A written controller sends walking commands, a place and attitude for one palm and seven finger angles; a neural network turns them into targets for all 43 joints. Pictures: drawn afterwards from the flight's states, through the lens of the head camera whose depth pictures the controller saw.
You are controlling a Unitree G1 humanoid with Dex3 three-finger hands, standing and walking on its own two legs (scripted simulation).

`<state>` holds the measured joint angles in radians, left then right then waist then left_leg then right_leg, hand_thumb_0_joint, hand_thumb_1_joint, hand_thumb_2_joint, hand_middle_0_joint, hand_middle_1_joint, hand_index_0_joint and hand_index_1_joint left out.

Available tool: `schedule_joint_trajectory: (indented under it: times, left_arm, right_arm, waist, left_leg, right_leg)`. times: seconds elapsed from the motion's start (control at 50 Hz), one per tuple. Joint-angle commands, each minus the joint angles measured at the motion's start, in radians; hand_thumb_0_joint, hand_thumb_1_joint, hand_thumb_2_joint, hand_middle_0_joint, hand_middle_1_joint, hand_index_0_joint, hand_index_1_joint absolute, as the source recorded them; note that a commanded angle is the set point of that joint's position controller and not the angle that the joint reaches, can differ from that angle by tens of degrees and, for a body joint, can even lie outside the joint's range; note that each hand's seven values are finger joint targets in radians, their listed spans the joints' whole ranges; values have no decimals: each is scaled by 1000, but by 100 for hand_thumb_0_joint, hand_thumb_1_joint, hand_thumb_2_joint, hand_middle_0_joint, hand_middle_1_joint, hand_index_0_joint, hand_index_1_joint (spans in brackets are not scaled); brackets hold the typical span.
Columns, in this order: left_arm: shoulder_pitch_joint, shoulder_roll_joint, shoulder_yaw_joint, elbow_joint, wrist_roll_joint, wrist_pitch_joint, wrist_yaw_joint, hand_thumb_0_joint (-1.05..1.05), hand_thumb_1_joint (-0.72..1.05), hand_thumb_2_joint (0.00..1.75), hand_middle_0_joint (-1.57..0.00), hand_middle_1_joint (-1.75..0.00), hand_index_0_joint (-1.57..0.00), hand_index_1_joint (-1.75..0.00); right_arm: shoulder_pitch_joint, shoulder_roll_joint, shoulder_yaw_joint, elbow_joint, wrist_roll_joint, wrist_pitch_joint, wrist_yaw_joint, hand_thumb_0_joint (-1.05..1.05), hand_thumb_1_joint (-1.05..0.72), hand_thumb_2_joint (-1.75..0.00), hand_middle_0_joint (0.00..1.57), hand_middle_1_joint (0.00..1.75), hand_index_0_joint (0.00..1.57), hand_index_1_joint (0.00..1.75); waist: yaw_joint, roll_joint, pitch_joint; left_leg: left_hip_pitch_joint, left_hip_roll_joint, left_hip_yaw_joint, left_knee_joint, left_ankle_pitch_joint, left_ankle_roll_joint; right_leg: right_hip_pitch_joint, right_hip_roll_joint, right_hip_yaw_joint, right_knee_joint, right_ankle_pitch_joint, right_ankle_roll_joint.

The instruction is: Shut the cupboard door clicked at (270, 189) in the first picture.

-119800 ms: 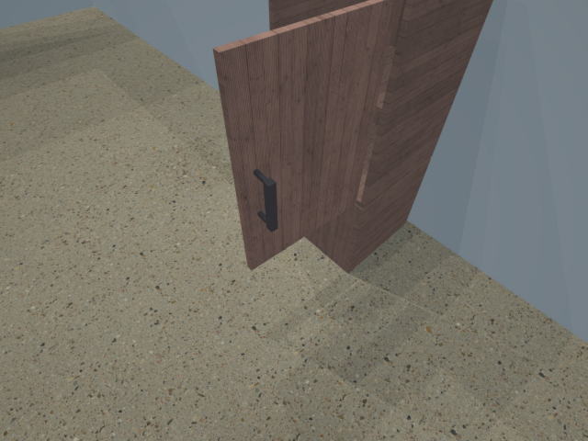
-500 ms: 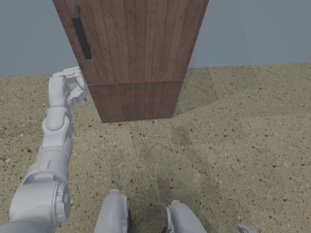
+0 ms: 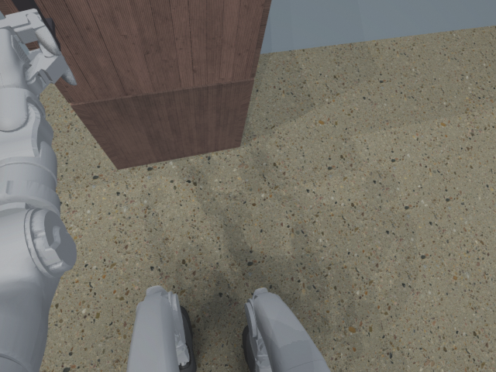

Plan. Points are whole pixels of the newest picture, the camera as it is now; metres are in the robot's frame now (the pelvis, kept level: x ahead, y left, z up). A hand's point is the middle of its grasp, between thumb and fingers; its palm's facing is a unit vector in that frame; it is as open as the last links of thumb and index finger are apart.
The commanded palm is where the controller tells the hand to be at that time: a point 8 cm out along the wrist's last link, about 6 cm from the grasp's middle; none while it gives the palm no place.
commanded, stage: bring the fist close to the handle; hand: left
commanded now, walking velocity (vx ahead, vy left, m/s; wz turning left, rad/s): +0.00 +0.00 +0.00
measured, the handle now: out of the picture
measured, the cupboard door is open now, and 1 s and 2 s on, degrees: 0 0 0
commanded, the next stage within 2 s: push the door shut along its arc in 0.16 s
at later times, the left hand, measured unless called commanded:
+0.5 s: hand (51, 42) +0.58 +0.20 +0.08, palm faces +0.13 -0.99 -0.03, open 3.1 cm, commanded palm +0.58 +0.22 +0.07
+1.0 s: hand (44, 41) +0.58 +0.21 +0.07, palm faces +0.13 -0.99 +0.01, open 2.6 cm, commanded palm +0.61 +0.19 +0.07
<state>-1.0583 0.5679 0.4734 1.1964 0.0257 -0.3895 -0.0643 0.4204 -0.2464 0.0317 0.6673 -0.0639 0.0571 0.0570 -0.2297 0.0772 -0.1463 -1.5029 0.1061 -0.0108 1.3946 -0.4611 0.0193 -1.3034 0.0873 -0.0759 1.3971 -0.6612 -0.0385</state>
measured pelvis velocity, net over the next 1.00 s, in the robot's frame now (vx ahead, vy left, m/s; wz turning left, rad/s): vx -0.04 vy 0.01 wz -0.04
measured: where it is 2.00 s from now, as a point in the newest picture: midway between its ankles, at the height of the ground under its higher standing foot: (222, 364)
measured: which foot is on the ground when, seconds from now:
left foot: down 0.00-1.00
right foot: down 0.00-1.00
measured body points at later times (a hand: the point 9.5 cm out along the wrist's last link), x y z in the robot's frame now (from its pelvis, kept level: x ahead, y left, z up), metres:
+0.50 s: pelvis +0.00 +0.00 -0.01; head +0.19 +0.04 +0.40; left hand +0.57 +0.26 +0.08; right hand +0.01 -0.27 -0.10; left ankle +0.08 +0.12 -0.58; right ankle -0.01 -0.11 -0.58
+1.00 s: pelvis -0.04 +0.01 -0.03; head +0.16 +0.08 +0.36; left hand +0.57 +0.27 +0.08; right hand -0.08 -0.24 -0.11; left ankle +0.08 +0.12 -0.58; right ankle -0.01 -0.11 -0.58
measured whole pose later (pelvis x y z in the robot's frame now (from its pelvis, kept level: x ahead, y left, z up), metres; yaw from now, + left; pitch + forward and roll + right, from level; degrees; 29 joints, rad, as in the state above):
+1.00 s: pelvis -0.04 +0.01 -0.03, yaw -2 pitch +34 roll -10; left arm -1.42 0.75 0.34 1.36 0.08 -0.25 -0.07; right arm 0.41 -0.25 0.11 0.67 -0.08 -0.04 0.01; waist -0.32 0.05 -0.13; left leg -1.70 0.10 -0.08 1.51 -0.41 0.04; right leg -1.47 0.09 -0.14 1.48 -0.62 -0.02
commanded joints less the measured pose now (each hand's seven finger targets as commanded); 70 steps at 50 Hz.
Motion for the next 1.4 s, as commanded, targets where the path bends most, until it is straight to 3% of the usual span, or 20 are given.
schedule_joint_trajectory:
  times: [0.0, 0.06, 0.12, 0.18, 0.22, 0.26, 0.32, 0.36, 0.42, 0.52, 0.6, 0.84, 0.86, 0.92, 1.0, 1.06, 1.16, 1.2, 1.3, 1.38]
  left_arm:
    - [-529, 266, 30, -318, -41, -84, -3, 0, 90, 90, -130, -150, -130, -150]
    - [-534, 252, 7, -291, -32, -97, -1, 0, 90, 90, -130, -150, -130, -150]
    - [-499, 185, -56, -226, -7, -97, -2, 0, 90, 90, -130, -150, -130, -150]
    - [-419, 145, -79, -100, -6, -59, -9, 0, 90, 90, -130, -150, -130, -150]
    - [-405, 176, -57, -62, -19, -30, -11, 0, 90, 90, -130, -150, -130, -150]
    - [-391, 203, -40, -51, -28, -16, -18, 0, 90, 90, -130, -150, -130, -150]
    - [-543, 249, -42, -108, -15, -55, -22, 0, 90, 90, -130, -150, -130, -150]
    - [-604, 312, -13, -173, -4, -95, -28, 0, 90, 90, -130, -150, -130, -150]
    - [-674, 314, -33, -196, 3, -124, -52, 0, 90, 90, -130, -150, -130, -150]
    - [-701, 317, -78, -61, 22, -26, -101, 0, 90, 90, -130, -150, -130, -150]
    - [-832, 343, -92, -79, 23, 25, -123, 0, 90, 90, -130, -150, -130, -150]
    - [-934, 342, -174, -49, 28, 59, -158, 0, 90, 90, -130, -150, -130, -150]
    - [-942, 354, -69, -68, -24, 74, -62, 0, 90, 90, -130, -150, -130, -150]
    - [-940, 293, -102, -63, 12, 91, 50, 0, 90, 90, -130, -150, -130, -150]
    - [-967, 325, -128, -94, 108, 85, 104, 0, 90, 90, -130, -150, -130, -150]
    - [-945, 310, -151, -71, 135, 93, 108, 0, 90, 90, -130, -150, -130, -150]
    - [-888, 306, -135, -56, 103, 105, 74, 0, 90, 90, -130, -150, -130, -150]
    - [-866, 284, -133, -87, 86, 95, 60, 0, 90, 90, -130, -150, -130, -150]
    - [-726, 233, -107, -131, 38, 90, 48, 0, 90, 90, -130, -150, -130, -150]
    - [-602, 269, -37, -170, 22, 64, 53, 0, 90, 90, -130, -150, -130, -150]
  right_arm:
    - [188, -209, -85, -25, 5, -18, -20, 0, -90, -90, 20, 30, 20, 30]
    - [190, -199, -80, -2, 3, -30, -17, 0, -90, -90, 20, 30, 20, 30]
    - [191, -196, -81, 11, -1, -32, -11, 0, -90, -90, 20, 30, 20, 30]
    - [189, -200, -74, -8, 1, -23, -8, 0, -90, -90, 20, 30, 20, 30]
    - [177, -204, -67, -26, 3, -17, -13, 0, -90, -90, 20, 30, 20, 30]
    - [170, -205, -61, -46, 6, -15, -17, 0, -90, -90, 20, 30, 20, 30]
    - [162, -205, -57, -40, 3, -23, -19, 0, -90, -90, 20, 30, 20, 30]
    - [163, -211, -62, -34, -1, -28, -19, 0, -90, -90, 20, 30, 20, 30]
    - [158, -211, -64, -23, 1, -33, -17, 0, -90, -90, 20, 30, 20, 30]
    - [182, -225, -51, -24, 13, -23, -24, 0, -90, -90, 20, 30, 20, 30]
    - [205, -230, -41, -17, 15, -25, -42, 0, -90, -90, 20, 30, 20, 30]
    - [194, -245, -2, 0, 14, -95, -74, 0, -90, -90, 20, 30, 20, 30]
    - [210, -239, 1, -18, -3, -98, -80, 0, -90, -90, 20, 30, 20, 30]
    - [204, -240, -6, -14, -15, -108, -68, 0, -90, -90, 20, 30, 20, 30]
    - [225, -249, -11, -12, -25, -103, -50, 0, -90, -90, 20, 30, 20, 30]
    - [224, -249, -11, -10, -26, -101, -40, 0, -90, -90, 20, 30, 20, 30]
    - [227, -253, -13, -18, -21, -104, -39, 0, -90, -90, 20, 30, 20, 30]
    - [231, -251, -19, -17, -20, -109, -36, 0, -90, -90, 20, 30, 20, 30]
    - [231, -242, -34, -18, -16, -114, -28, 0, -90, -90, 20, 30, 20, 30]
    - [235, -234, -40, -22, -13, -109, -23, 0, -90, -90, 20, 30, 20, 30]
  waist:
    - [-2, 167, -691]
    - [-10, 175, -651]
    - [-20, 207, -595]
    - [-25, 165, -499]
    - [-26, 114, -465]
    - [-23, 70, -460]
    - [-53, 120, -482]
    - [-50, 157, -550]
    - [-63, 237, -620]
    - [-95, 228, -575]
    - [-128, 236, -583]
    - [-176, 335, -494]
    - [-136, 328, -495]
    - [-149, 343, -510]
    - [-151, 386, -539]
    - [-157, 368, -498]
    - [-144, 330, -492]
    - [-125, 356, -521]
    - [-89, 311, -541]
    - [-39, 265, -568]
  left_leg:
    - [733, -26, -98, -81, 373, 25]
    - [716, -28, -94, -77, 355, 26]
    - [756, -24, -105, -83, 358, 21]
    - [710, -30, -102, -97, 313, 26]
    - [637, -34, -89, -91, 292, 32]
    - [570, -40, -74, -84, 277, 38]
    - [573, -37, -80, -51, 290, 40]
    - [601, -32, -84, -32, 313, 38]
    - [669, -29, -97, -8, 354, 35]
    - [657, -23, -124, -8, 315, 39]
    - [639, -18, -136, 12, 287, 47]
    - [603, 2, -186, -23, 7, 41]
    - [579, 7, -202, -48, -23, 36]
    - [623, 17, -243, -85, -109, 24]
    - [675, 15, -264, -105, -124, 17]
    - [658, 12, -267, -121, -170, 15]
    - [638, 6, -258, -134, -160, 16]
    - [691, 8, -268, -149, -137, 9]
    - [724, 7, -246, -158, -61, 9]
    - [710, 1, -205, -148, 39, 12]
  right_leg:
    - [152, -4, 50, -230, 449, 17]
    - [146, -2, 53, -237, 437, 16]
    - [70, -2, 39, -240, 403, 9]
    - [43, -2, 34, -254, 363, 8]
    - [84, -2, 40, -260, 375, 14]
    - [138, -4, 55, -263, 399, 19]
    - [91, -4, 59, -240, 396, 17]
    - [97, -4, 67, -225, 409, 14]
    - [48, -1, 64, -204, 414, 7]
    - [-20, 4, 40, -200, 346, 6]
    - [-70, 5, 36, -191, 314, 8]
    - [-235, 3, 18, -167, 142, -3]
    - [-220, 1, 12, -163, 139, 0]
    - [-279, -3, -5, -144, 116, 4]
    - [-303, -10, -10, -135, 109, -2]
    - [-302, -10, -11, -145, 85, -4]
    - [-263, -5, -10, -160, 82, -5]
    - [-266, -7, -15, -158, 100, -8]
    - [-211, -4, -13, -181, 135, -5]
    - [-111, 0, -1, -198, 170, -4]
